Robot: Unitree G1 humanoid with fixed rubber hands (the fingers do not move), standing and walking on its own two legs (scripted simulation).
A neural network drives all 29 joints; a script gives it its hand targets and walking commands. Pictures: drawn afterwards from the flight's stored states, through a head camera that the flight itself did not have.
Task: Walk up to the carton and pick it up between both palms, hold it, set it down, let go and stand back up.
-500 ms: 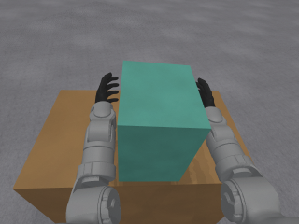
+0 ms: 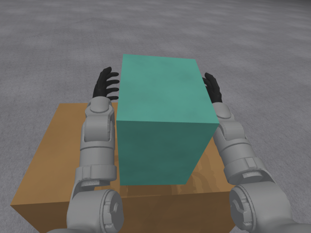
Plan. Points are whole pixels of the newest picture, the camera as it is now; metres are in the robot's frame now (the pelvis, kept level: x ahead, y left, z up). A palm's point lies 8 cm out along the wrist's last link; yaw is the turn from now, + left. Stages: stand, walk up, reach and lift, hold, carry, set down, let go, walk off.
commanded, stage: reach and lift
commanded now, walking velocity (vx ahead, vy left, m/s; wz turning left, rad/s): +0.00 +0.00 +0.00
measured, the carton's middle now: (156, 123) +0.37 +0.01 +0.12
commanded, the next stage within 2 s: hold in 1.32 s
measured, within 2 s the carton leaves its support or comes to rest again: neither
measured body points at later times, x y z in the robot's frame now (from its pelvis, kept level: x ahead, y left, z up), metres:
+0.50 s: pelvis +0.00 +0.01 +0.00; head -0.05 +0.05 +0.45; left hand +0.40 +0.14 +0.23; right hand +0.39 -0.14 +0.21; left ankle +0.03 +0.12 -0.75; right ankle +0.00 -0.11 -0.75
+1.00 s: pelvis +0.01 +0.00 +0.00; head -0.06 +0.03 +0.44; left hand +0.40 +0.14 +0.24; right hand +0.39 -0.15 +0.23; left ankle +0.03 +0.12 -0.75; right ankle +0.00 -0.11 -0.75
